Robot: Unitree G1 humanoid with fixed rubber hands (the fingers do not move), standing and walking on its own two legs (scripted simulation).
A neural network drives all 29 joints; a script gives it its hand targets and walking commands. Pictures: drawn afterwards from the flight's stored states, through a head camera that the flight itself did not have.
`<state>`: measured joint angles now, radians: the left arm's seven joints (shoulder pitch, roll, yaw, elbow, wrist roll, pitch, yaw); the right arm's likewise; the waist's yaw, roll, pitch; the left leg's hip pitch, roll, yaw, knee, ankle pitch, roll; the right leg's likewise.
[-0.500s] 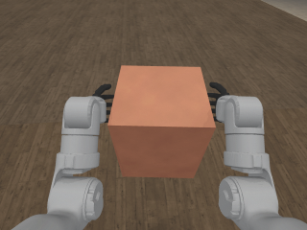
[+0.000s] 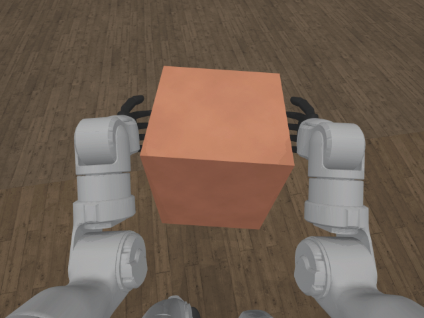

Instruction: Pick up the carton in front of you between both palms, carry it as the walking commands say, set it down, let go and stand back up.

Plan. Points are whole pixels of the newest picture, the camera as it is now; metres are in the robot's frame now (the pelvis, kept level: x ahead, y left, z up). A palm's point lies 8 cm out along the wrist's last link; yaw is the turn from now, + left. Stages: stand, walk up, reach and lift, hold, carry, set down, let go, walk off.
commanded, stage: carry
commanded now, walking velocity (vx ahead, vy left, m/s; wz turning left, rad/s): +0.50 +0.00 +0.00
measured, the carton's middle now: (215, 154) +0.39 -0.02 +0.07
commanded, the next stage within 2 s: none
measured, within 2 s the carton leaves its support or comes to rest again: neither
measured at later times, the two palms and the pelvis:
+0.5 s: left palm (135, 15) +0.69 +0.15 +0.20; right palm (264, 2) +0.73 -0.15 +0.21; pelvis +0.34 -0.04 +0.06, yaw +0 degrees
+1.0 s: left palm out of the picture +1.05 +0.11 +0.26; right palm out of the picture +1.02 -0.19 +0.26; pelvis +0.66 +0.00 +0.11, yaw -1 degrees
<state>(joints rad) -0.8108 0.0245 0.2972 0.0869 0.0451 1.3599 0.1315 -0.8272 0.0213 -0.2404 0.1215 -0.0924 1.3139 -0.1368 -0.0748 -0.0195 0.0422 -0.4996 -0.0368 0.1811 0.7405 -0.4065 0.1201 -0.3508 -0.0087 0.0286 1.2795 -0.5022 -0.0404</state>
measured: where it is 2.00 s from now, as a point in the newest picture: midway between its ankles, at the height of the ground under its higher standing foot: (206, 107)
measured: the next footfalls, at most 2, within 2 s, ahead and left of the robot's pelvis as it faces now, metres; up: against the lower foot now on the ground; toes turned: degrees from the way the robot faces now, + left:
right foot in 0.32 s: +0.43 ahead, -0.10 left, +0.04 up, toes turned -7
left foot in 0.74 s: +0.70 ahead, +0.10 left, +0.07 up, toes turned +6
